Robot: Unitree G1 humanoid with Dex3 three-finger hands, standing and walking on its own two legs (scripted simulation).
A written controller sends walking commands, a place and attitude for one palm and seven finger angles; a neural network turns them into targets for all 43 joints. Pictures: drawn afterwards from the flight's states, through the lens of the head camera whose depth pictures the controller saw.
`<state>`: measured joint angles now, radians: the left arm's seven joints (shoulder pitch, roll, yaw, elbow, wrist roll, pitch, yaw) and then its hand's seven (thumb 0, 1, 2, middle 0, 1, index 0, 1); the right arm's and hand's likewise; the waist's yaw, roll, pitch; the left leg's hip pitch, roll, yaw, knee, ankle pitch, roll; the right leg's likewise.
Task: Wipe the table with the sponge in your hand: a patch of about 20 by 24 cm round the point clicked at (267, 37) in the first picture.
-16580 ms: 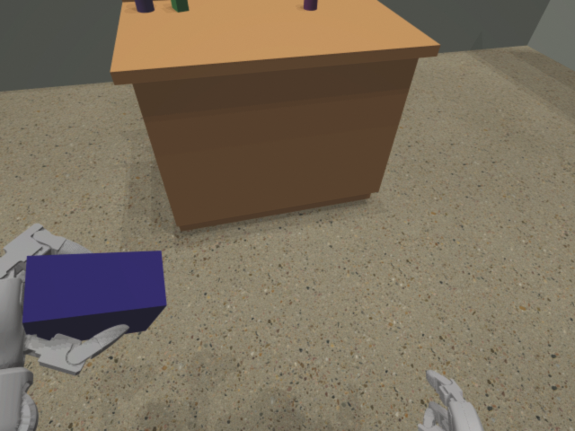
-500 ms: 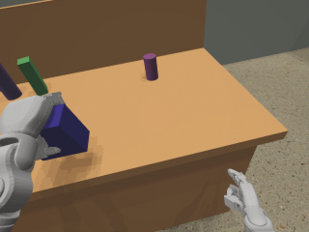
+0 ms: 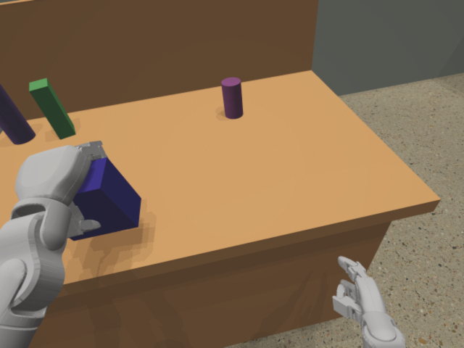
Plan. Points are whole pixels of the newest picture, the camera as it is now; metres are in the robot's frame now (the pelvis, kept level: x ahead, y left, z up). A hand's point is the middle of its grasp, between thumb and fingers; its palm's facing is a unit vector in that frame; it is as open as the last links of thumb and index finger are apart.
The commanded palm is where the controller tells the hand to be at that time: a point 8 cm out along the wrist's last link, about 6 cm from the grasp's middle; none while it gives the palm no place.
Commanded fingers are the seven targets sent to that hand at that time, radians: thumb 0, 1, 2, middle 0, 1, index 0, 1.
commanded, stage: move the sponge above the wiping area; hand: left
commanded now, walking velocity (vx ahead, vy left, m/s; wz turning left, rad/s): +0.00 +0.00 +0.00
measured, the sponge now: (95, 207) +0.26 +0.28 +0.14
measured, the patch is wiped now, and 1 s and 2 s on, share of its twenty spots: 0.00 0.00 0.00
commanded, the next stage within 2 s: none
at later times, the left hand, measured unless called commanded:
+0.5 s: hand (90, 196) +0.26 +0.28 +0.17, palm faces +0.14 -0.07 -0.99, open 10.1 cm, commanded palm +0.22 +0.27 +0.25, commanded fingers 0.00 0.10 1.30 -1.20 -1.60 -1.20 -1.60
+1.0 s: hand (94, 196) +0.27 +0.29 +0.15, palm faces +0.07 -0.05 -1.00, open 10.1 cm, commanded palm +0.24 +0.29 +0.23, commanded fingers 0.00 0.10 1.30 -1.20 -1.60 -1.20 -1.60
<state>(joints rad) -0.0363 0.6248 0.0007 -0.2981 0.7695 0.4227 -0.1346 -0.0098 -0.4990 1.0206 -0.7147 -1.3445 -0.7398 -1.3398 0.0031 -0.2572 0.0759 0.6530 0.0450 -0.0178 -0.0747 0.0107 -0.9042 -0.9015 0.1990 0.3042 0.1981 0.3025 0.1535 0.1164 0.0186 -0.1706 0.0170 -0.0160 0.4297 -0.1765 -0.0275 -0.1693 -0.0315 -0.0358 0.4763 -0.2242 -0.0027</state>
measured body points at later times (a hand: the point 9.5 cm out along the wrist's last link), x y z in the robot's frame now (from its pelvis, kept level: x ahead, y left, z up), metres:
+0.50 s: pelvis +0.01 -0.01 +0.00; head -0.01 -0.06 +0.45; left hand +0.24 +0.28 +0.22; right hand +0.27 -0.19 -0.07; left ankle +0.04 +0.14 -0.74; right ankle +0.03 -0.12 -0.74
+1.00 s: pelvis +0.01 -0.01 +0.00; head +0.00 -0.05 +0.45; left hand +0.26 +0.29 +0.21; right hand +0.26 -0.20 -0.08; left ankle +0.04 +0.14 -0.74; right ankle +0.03 -0.12 -0.74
